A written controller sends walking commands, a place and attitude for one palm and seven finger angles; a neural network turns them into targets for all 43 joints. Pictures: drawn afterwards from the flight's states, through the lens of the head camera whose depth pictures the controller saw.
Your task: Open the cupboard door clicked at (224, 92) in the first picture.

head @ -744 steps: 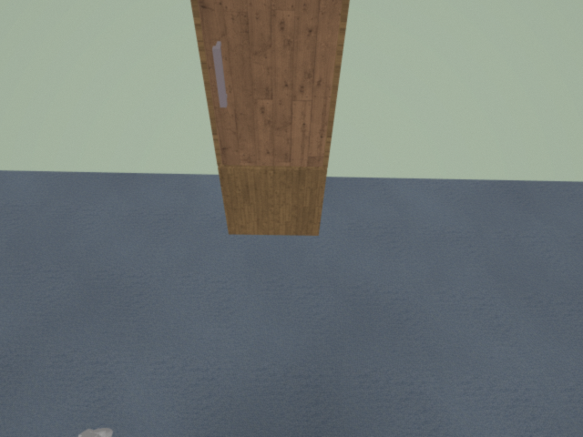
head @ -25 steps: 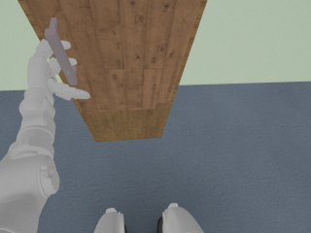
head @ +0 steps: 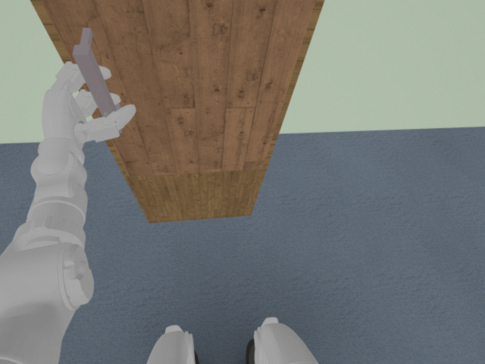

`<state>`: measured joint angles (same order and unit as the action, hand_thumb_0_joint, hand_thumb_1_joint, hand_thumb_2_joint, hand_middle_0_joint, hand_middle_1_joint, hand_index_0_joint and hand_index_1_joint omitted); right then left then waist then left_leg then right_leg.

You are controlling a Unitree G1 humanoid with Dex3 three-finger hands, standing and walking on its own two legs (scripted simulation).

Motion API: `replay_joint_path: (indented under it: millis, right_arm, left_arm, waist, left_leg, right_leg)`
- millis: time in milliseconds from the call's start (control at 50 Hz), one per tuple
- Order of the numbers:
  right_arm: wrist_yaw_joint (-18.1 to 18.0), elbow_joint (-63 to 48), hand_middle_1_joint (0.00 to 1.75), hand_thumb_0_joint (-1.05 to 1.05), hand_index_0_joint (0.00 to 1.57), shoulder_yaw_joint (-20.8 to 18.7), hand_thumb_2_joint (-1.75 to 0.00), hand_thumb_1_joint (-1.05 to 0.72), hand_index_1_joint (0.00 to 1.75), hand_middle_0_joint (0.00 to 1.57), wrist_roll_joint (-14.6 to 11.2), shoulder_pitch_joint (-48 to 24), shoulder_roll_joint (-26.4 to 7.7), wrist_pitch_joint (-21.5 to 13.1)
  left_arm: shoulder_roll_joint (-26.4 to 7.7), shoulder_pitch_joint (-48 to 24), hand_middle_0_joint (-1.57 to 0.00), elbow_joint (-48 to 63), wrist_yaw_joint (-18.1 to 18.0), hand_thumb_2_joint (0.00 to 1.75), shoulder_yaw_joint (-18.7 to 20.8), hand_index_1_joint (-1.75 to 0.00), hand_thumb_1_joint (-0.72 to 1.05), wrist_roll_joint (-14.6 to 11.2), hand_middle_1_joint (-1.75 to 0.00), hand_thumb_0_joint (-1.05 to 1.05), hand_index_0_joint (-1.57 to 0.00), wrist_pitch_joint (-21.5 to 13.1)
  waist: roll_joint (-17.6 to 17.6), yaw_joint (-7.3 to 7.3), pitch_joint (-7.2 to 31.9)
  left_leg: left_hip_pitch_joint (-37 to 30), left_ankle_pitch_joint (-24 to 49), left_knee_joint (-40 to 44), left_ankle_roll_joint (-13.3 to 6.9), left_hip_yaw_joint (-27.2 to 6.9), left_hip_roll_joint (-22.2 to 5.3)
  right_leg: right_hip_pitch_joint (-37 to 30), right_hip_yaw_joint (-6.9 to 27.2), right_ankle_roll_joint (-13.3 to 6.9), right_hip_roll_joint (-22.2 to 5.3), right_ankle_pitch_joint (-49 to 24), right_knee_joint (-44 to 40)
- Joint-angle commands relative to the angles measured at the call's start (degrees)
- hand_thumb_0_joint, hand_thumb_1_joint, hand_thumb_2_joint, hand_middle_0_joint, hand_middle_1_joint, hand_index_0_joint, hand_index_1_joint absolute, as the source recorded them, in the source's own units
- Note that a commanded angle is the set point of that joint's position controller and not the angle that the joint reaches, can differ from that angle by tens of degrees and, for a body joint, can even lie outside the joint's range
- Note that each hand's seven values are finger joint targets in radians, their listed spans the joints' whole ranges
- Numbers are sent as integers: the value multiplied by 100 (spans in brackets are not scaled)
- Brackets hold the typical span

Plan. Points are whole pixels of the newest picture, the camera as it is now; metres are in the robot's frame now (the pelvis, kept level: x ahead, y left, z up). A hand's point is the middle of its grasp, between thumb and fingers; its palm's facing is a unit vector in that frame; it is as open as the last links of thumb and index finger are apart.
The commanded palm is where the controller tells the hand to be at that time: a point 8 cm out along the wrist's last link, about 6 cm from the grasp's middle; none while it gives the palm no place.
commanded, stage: close the thumb around the handle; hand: left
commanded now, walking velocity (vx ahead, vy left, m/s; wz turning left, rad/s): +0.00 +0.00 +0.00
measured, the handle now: (103, 86) +0.55 +0.19 +0.08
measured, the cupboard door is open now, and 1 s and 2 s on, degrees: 0 28 46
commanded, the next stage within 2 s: pull the door open along its arc in 0.26 s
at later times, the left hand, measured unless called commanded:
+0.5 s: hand (118, 118) +0.50 +0.17 +0.06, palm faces +0.05 -1.00 +0.00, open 5.6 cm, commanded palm +0.45 +0.21 +0.07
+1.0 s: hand (160, 194) +0.36 +0.09 +0.07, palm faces +0.35 -0.93 +0.10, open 6.1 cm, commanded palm +0.29 +0.14 +0.07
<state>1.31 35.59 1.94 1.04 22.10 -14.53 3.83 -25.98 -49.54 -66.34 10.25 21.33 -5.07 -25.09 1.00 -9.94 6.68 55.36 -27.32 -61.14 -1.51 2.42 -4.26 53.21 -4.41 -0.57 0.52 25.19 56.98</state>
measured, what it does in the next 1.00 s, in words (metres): stands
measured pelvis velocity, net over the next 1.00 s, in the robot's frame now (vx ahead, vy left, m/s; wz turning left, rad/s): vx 0.02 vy -0.01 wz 0.02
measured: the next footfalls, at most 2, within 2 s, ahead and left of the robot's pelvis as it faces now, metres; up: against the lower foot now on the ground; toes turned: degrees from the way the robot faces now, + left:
none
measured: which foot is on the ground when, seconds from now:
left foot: down 0.00-1.00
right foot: down 0.00-1.00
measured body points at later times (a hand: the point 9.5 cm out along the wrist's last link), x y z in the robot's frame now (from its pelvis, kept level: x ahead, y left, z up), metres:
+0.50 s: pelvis +0.00 +0.00 +0.00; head +0.12 +0.02 +0.43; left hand +0.49 +0.22 +0.07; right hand +0.01 -0.26 -0.11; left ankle +0.01 +0.10 -0.66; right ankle +0.01 -0.12 -0.66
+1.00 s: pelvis +0.02 -0.01 +0.02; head +0.08 -0.01 +0.47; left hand +0.33 +0.14 +0.07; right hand +0.17 -0.24 -0.08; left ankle +0.01 +0.10 -0.66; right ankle +0.01 -0.12 -0.66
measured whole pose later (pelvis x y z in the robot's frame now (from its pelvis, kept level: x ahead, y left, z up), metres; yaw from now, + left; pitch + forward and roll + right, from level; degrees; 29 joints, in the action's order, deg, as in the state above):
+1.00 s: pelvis +0.02 -0.01 +0.02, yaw +1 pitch +15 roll -1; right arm 4.8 30.6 -0.8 2.9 14.4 -11.7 0.5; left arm 3.4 -4.0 -16.4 -23.5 -1.5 -1.8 -19.7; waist 0.6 -2.2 8.6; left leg 42.0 -26.9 -54.4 -0.2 3.3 -3.3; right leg 41.4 -3.4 -1.4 0.0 26.4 53.2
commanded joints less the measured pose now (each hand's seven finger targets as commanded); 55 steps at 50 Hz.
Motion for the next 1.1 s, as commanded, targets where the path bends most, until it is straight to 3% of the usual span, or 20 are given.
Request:
replay_joint_path:
  millis: [0, 40, 120, 180, 220, 340, 360, 460, 600, 660, 720, 740, 760, 780, 800, 820, 920, 960, 1020, 1080]
  right_arm:
    - [-98, -333, 30, 0, 20, -379, -90, -90, 30, 20, -20, 879, -1056, -48]
    - [-90, -316, 30, 0, 20, -388, -90, -90, 30, 20, -22, 853, -1050, -58]
    - [-90, -238, 30, 0, 20, -406, -90, -90, 30, 20, -11, 878, -1058, -63]
    - [-97, -272, 30, 0, 20, -395, -90, -90, 30, 20, -7, 867, -1070, -76]
    - [-94, -296, 30, 0, 20, -388, -90, -90, 30, 20, 12, 874, -1062, -77]
    - [-94, -345, 30, 0, 20, -369, -90, -90, 30, 20, 14, 845, -1058, -78]
    - [-73, -376, 30, 0, 20, -381, -90, -90, 30, 20, 16, 809, -1018, -92]
    - [-10, -456, 30, 0, 20, -430, -90, -90, 30, 20, 0, 739, -1000, -82]
    - [30, -791, 30, 0, 20, -485, -90, -90, 30, 20, -129, 534, -925, -46]
    - [38, -927, 30, 0, 20, -491, -90, -90, 30, 20, -208, 314, -826, -96]
    - [63, -1040, 30, 0, 20, -511, -90, -90, 30, 20, -235, 157, -746, -195]
    - [78, -1060, 30, 0, 20, -509, -90, -90, 30, 20, -239, 84, -716, -232]
    - [78, -1079, 30, 0, 20, -505, -90, -90, 30, 20, -180, -139, -544, -305]
    - [122, -1100, 30, 0, 20, -483, -90, -90, 30, 20, -137, -226, -531, -391]
    - [156, -1085, 30, 0, 20, -476, -90, -90, 30, 20, -91, -243, -519, -453]
    - [183, -1057, 30, 0, 20, -502, -90, -90, 30, 20, -25, -270, -523, -482]
    - [332, -1186, 30, 0, 20, -510, -90, -90, 30, 20, 183, -610, -336, -545]
    - [361, -1216, 30, 0, 20, -484, -90, -90, 30, 20, 247, -782, -282, -535]
    - [276, -1325, 30, 0, 20, -464, -90, -90, 30, 20, 326, -933, -207, -531]
    - [180, -1450, 30, 0, 20, -412, -90, -90, 30, 20, 295, -1123, -109, -548]
  left_arm:
    - [-1244, -2440, -39, 1193, 75, 85, 67, -134, 79, -80, -134, 0, -39, -397]
    - [-1117, -2574, -40, 1343, 75, 90, -38, -135, 90, -103, -135, 0, -40, -419]
    - [-985, -2673, -40, 1220, 4, 90, -83, -135, 90, -120, -135, 0, -40, -412]
    - [-1229, -2609, -40, 1165, -131, 90, 112, -135, 90, -58, -135, 0, -40, -388]
    - [-1407, -2652, -40, 1279, -194, 90, 208, -135, 90, 47, -135, 0, -40, -460]
    - [-1356, -2731, -40, 1217, -260, 90, 184, -135, 90, 51, -135, 0, -40, -465]
    - [-984, -2689, -40, 1342, -249, 90, -69, -135, 90, 18, -135, 0, -40, -487]
    - [-838, -1979, -40, 1750, -242, 90, -91, -135, 90, -49, -135, 0, -40, -574]
    - [-499, -29, -40, 2791, -157, 90, -170, -135, 90, -336, -135, 0, -40, -458]
    - [-60, 843, -40, 3539, -167, 90, -454, -135, 90, -504, -135, 0, -40, -386]
    - [288, 1880, -40, 4334, -271, 90, -636, -135, 90, -603, -135, 0, -40, -353]
    - [512, 2063, -40, 4610, -315, 90, -832, -135, 90, -624, -135, 0, -40, -340]
    - [807, 2152, -40, 4934, -1130, 90, -192, -135, 90, -1008, -135, 0, -40, -274]
    - [1320, 2450, -40, 5113, -1550, 90, -796, -135, 90, -803, -135, 0, -40, -203]
    - [1473, 2621, -40, 5322, -1908, 90, -923, -135, 90, -666, -135, 0, -40, -179]
    - [1517, 2880, -40, 5464, -2253, 90, -918, -135, 90, -521, -135, 0, -40, -177]
    - [2476, 4000, -40, 6436, -3686, 90, -1850, -135, 90, 377, -135, 0, -40, 9]
    - [2914, 4056, -40, 6643, -4175, 90, -2391, -135, 90, 801, -135, 0, -40, 208]
    - [3208, 4457, -40, 6999, -4382, 90, -2941, -135, 90, 1290, -135, 0, -40, 451]
    - [3543, 5107, -40, 7389, -4325, 90, -3399, -135, 90, 1360, -135, 0, -40, 629]
  waist:
    - [566, -20, 2560]
    - [801, -15, 2639]
    - [671, -83, 2511]
    - [557, -33, 2499]
    - [753, 39, 2665]
    - [600, -22, 2615]
    - [659, -21, 2728]
    - [772, 198, 2960]
    - [326, 573, 2851]
    - [103, 640, 2518]
    - [277, 786, 2455]
    - [257, 743, 2332]
    - [85, 1173, 2204]
    - [277, 988, 2010]
    - [97, 961, 1928]
    - [-139, 976, 2036]
    - [-41, 1098, 2066]
    - [-5, 998, 1877]
    - [-179, 944, 1909]
    - [-341, 932, 1706]
  left_leg:
    - [-2086, 2222, 648, 4, -438, 280]
    - [-2297, 2238, 659, 35, -468, 268]
    - [-2410, 2275, 660, 57, -563, 228]
    - [-2131, 2076, 673, 25, -485, 277]
    - [-2231, 2204, 649, 34, -497, 280]
    - [-2084, 2070, 654, 24, -477, 283]
    - [-2191, 2067, 665, 37, -473, 297]
    - [-2479, 2437, 691, 66, -405, 284]
    - [-2375, 2734, 962, 28, -230, 327]
    - [-2206, 2612, 1122, 8, -103, 339]
    - [-2393, 2907, 1208, 18, -56, 340]
    - [-2443, 2897, 1224, 15, -42, 337]
    - [-2272, 2896, 1305, 104, -27, 328]
    - [-2365, 2782, 1321, 144, -29, 331]
    - [-2361, 2746, 1289, 134, -65, 320]
    - [-2362, 2787, 1266, 140, -78, 314]
    - [-2464, 3004, 1190, 175, -85, 317]
    - [-2407, 2727, 1174, 172, -104, 336]
    - [-2448, 2518, 1149, 138, -98, 362]
    - [-2524, 2387, 1193, 136, -116, 372]
  right_leg:
    - [-1037, 221, -40, 261, -1871, -583]
    - [-866, 197, -44, 258, -1764, -596]
    - [-606, 122, -45, 269, -1633, -578]
    - [-835, 182, -29, 247, -1611, -609]
    - [-842, 197, -45, 239, -1693, -542]
    - [-926, 208, -27, 238, -1665, -556]
    - [-923, 196, -29, 240, -1652, -557]
    - [-1112, 181, -55, 262, -1948, -554]
    - [-2027, 197, -69, 288, -2572, -692]
    - [-2356, 215, -34, 261, -2766, -827]
    - [-2521, 208, -44, 229, -2996, -852]
    - [-2474, 193, -29, 222, -2999, -886]
    - [-2500, 71, -20, 221, -2789, -916]
    - [-2353, 39, -11, 220, -2624, -897]
    - [-2290, -10, -14, 210, -2534, -893]
    - [-2365, 0, -7, 189, -2631, -856]
    - [-2521, 36, -70, 87, -2829, -715]
    - [-2376, 18, -79, 54, -2618, -721]
    - [-2487, 65, -104, 21, -2611, -803]
    - [-2623, 63, -114, -3, -2619, -941]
